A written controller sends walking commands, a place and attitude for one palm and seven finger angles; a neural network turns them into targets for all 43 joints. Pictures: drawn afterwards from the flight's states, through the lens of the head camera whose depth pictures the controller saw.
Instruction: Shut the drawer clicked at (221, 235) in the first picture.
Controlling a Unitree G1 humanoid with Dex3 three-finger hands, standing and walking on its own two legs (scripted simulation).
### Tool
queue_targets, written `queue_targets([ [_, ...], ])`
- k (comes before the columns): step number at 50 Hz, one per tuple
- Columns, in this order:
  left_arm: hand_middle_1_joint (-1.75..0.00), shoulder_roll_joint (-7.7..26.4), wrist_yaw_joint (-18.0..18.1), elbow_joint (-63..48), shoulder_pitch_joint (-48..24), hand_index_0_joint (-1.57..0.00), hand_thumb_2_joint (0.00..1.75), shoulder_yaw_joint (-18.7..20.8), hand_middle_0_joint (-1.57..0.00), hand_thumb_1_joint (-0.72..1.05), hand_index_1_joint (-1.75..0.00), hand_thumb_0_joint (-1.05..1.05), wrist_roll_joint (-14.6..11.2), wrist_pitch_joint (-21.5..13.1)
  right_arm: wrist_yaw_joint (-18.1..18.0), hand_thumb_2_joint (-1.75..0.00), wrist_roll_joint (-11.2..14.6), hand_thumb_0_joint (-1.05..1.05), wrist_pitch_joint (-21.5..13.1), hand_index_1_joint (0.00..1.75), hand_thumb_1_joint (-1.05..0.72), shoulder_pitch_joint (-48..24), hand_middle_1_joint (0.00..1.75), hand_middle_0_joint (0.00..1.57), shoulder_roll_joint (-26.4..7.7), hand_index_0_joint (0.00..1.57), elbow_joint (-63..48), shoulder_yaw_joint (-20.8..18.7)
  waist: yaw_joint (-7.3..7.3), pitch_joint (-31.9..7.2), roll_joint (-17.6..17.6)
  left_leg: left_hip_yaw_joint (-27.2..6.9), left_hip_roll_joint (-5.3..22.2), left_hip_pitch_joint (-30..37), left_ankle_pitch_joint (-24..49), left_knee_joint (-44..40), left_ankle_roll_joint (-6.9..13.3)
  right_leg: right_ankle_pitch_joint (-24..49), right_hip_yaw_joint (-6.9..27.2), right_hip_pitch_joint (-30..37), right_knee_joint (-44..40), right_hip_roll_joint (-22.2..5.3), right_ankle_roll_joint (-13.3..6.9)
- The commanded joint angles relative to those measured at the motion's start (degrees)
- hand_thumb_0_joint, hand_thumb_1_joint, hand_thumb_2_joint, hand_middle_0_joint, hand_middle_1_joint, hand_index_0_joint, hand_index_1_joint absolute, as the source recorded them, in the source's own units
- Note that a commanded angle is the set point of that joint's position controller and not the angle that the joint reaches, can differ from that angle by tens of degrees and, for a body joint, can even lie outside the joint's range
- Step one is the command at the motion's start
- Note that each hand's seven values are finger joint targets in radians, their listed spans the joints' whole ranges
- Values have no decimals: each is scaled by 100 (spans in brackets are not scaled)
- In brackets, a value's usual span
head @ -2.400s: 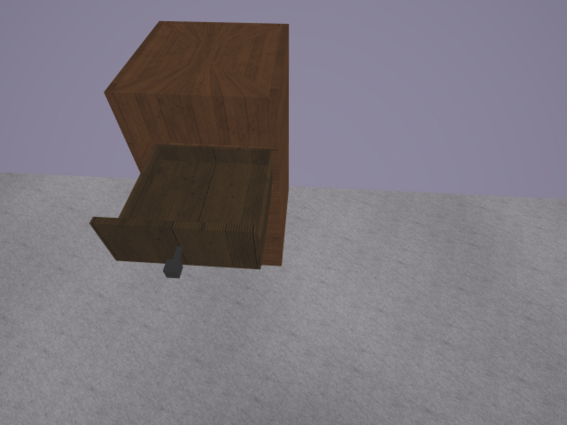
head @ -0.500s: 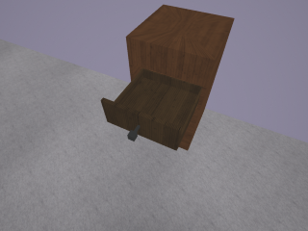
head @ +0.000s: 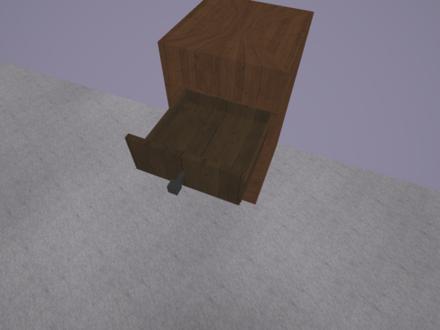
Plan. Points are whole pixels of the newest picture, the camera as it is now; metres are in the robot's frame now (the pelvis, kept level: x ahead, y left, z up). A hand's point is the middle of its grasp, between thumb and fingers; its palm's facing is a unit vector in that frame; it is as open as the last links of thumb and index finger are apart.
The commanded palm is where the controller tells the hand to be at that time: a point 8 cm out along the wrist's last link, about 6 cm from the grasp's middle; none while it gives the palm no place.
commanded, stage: turn to face it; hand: left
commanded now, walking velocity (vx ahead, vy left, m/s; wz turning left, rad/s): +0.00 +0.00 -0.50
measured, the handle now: (177, 182) +0.54 +0.17 -0.22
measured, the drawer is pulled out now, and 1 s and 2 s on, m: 0.30 0.30 0.30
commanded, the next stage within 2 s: take the last steps up to it in 0.52 s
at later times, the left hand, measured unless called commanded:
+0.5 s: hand out of the picture +0.08 +0.15 -0.16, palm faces -0.14 -0.96 -0.26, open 7.4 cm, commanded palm none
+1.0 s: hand out of the picture +0.10 +0.13 -0.16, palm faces -0.19 -0.95 -0.24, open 7.3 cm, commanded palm none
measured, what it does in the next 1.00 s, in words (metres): steps on the spot: left foot, then right foot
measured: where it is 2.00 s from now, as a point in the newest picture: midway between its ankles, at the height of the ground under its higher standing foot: outside the picture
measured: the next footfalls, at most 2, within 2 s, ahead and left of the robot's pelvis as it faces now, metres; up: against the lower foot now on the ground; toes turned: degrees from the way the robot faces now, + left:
left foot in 0.62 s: +0.07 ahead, +0.08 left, +0.00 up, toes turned -12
right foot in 0.88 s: -0.01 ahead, -0.15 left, +0.00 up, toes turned -16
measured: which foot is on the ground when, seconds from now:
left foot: down 0.00-0.24, up 0.26-0.60, down 0.62-0.88, up 0.90-1.00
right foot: down 0.00-0.62, up 0.64-0.86, down 0.88-1.00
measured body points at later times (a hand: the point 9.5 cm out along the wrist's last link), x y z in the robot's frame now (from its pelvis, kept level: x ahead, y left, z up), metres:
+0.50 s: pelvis -0.02 -0.03 +0.01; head +0.04 -0.06 +0.45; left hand +0.09 +0.20 -0.14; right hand +0.02 -0.30 -0.15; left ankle +0.01 +0.11 -0.69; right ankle -0.03 -0.12 -0.73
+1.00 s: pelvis +0.03 -0.05 +0.01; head +0.06 -0.08 +0.45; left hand +0.11 +0.18 -0.14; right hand -0.04 -0.28 -0.16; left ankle +0.05 +0.08 -0.69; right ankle -0.05 -0.14 -0.73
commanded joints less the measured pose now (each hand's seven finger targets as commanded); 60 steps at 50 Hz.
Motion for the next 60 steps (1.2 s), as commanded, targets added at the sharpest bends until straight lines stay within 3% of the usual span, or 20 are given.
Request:
queue_targets([
  [1,-30,877,17,-555,-174,-20,90,246,-20,90,-30,0,19,-82,-66,-90,-37,0,-117,30,-90,491,30,20,-768,20,-301,-192,-144,-296,247,-291,503,373,904,-403,361,1605,728,-767,-136,-563,-193],
  [5,-30,597,-51,-913,-567,-20,90,220,-20,90,-30,0,16,-5,-95,-90,-124,0,-178,30,-90,725,30,20,-1120,20,-415,-271,-245,-398,1403,-1364,1993,645,2063,-1326,1378,-1561,110,-1652,2584,-179,94],
  [10,-30,654,-145,-822,169,-20,90,242,-20,90,-30,0,58,-45,-51,-90,-152,0,-112,30,-90,-284,30,20,-1242,20,-813,-251,338,-676,864,-35,1237,22,1811,-247,747,-231,-346,-296,643,-274,164],
  [11,-30,879,-129,-728,478,-20,90,308,-20,90,-30,0,86,-81,-30,-90,-78,0,-92,30,-90,-377,30,20,-1183,20,-867,-265,514,-680,221,277,809,-466,1032,484,443,835,-151,279,-411,-375,144],
  [12,-30,1537,-46,-692,614,-20,90,397,-20,90,-30,0,158,-160,21,-90,2,0,-72,30,-90,-345,30,20,-786,20,-1018,-222,530,-591,-1700,717,-47,-1605,-1091,1723,44,2014,1762,765,-1339,-1655,-232],
  [13,-30,1772,17,-719,597,-20,90,407,-20,90,-30,0,92,-131,36,-90,-5,0,-20,30,-90,-543,30,20,-848,20,-1124,-211,592,-512,-1821,159,-247,-1928,-2114,2785,-12,3246,2661,589,-1236,-2373,-727],
  [15,-30,1491,60,-965,43,-20,90,364,-20,90,-30,0,94,-90,65,-90,1,0,19,30,-90,-382,30,20,-835,20,-1010,-238,302,-485,-1106,-218,-47,-1883,-1599,3423,55,1944,2230,123,-1106,-2088,-1167],
  [26,-30,1301,101,-1025,-248,-20,90,305,-20,90,-30,0,95,-145,82,-90,48,0,-35,30,-90,-368,30,20,-648,20,-958,-118,65,-745,-709,-63,-365,-752,-778,929,87,3119,1739,493,-701,-1452,-950],
  [29,-30,1150,77,-1059,-472,-20,90,260,-20,90,-30,0,9,-140,42,-90,41,0,-125,30,-90,101,30,20,-725,20,-807,-110,-221,-692,-525,-114,-281,553,448,-616,180,2440,1548,-388,-383,-1136,-491],
  [31,-30,674,30,-1147,-282,-20,90,164,-20,90,-30,0,-46,-131,9,-90,-77,0,-201,30,-90,209,30,20,-1384,20,-873,-194,-178,-705,1393,-2055,1484,1054,1484,-1364,981,-197,484,-1464,848,-50,105],
  [32,-30,749,24,-1145,-362,-20,90,157,-20,90,-30,0,-34,-137,-8,-90,-117,0,-167,30,-90,158,30,20,-1365,20,-909,-172,-192,-588,1296,-2226,1903,604,1656,-1548,1476,-1416,343,-1395,1874,-55,196],
  [34,-30,681,-26,-1001,-317,-20,90,141,-20,90,-30,0,49,-95,32,-90,-146,0,-189,30,-90,-177,30,20,-1104,20,-955,-38,-19,-387,1407,-1695,1302,-86,199,-1812,1365,-1243,361,-1131,2293,-179,178],
  [41,-30,451,-98,-689,-26,-20,90,-51,-20,90,-30,0,59,-349,139,-90,-71,0,-221,30,-90,300,30,20,-1026,20,-611,-26,117,-634,518,-518,435,247,326,-942,887,33,-447,42,-331,-182,135],
  [42,-30,672,-58,-601,219,-20,90,-8,-20,90,-30,0,73,-394,168,-90,-12,0,-237,30,-90,317,30,20,-852,20,-579,-7,212,-653,-28,-214,76,-276,-74,-398,628,199,113,696,-924,-510,42],
  [44,-30,1490,19,-441,812,-20,90,170,-20,90,-30,0,94,-448,246,-90,-51,0,-237,30,-90,13,30,20,-748,20,-891,-10,488,-236,-1414,191,-392,-1946,-1690,1254,220,55,2600,1199,-1758,-2577,-900],
  [45,-30,1519,35,-456,831,-20,90,174,-20,90,-30,0,102,-437,296,-90,-99,0,-223,30,-90,-126,30,20,-820,20,-926,-53,514,-128,-762,29,-296,-2095,-1731,1821,222,348,2448,1170,-1715,-2758,-1148],
  [49,-30,1021,97,-470,515,-20,90,131,-20,90,-30,0,86,-516,335,-90,-37,0,-203,30,-90,-128,30,20,-626,20,-753,-68,287,52,-1146,-139,-102,-2164,-875,2057,169,2280,1188,1098,-1373,-2166,-956],
  [58,-30,1127,66,-362,267,-20,90,168,-20,90,-30,0,66,-524,415,-90,-37,0,-308,30,-90,529,30,20,-557,20,-494,-12,-203,-179,-773,460,-511,257,692,-290,285,2262,-28,-65,-545,-1600,-297],
  [59,-30,971,53,-402,314,-20,90,109,-20,90,-30,0,55,-491,360,-90,-65,0,-358,30,-90,1062,30,20,-828,20,-332,-55,-391,-476,-209,236,-347,1098,886,-445,393,1825,-214,-481,266,-1298,-169],
  [60,-30,698,38,-466,482,-20,90,52,-20,90,-30,0,34,-446,289,-90,-131,0,-388,30,-90,1524,30,20,-1291,20,-252,-180,-481,-814,901,-1106,693,1752,1040,-525,876,48,-656,-1399,1413,-637,75],
])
